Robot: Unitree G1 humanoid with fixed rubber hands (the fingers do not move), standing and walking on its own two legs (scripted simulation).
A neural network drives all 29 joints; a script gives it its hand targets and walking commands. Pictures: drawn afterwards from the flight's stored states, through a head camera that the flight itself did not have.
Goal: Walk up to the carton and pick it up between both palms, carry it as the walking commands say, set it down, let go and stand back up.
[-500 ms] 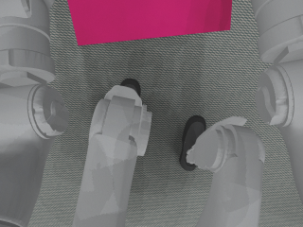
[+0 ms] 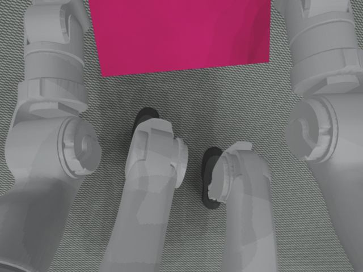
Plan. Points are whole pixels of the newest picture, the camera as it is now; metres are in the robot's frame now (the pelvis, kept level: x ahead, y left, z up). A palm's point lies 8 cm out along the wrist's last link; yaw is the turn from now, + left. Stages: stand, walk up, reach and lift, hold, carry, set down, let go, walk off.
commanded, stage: reach and lift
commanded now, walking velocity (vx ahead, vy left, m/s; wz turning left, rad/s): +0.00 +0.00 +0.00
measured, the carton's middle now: (178, 4) +0.54 +0.14 -0.21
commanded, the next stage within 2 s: none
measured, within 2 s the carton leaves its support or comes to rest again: neither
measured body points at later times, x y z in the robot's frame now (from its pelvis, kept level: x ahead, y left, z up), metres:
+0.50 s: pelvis -0.01 +0.00 +0.05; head +0.34 +0.10 +0.31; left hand +0.48 +0.33 -0.08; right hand +0.59 +0.01 -0.07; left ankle +0.18 +0.14 -0.40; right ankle +0.12 -0.12 -0.40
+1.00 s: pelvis -0.01 +0.01 +0.10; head +0.31 +0.12 +0.38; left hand +0.47 +0.33 -0.01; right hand +0.59 +0.01 +0.01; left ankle +0.18 +0.14 -0.40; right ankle +0.12 -0.12 -0.40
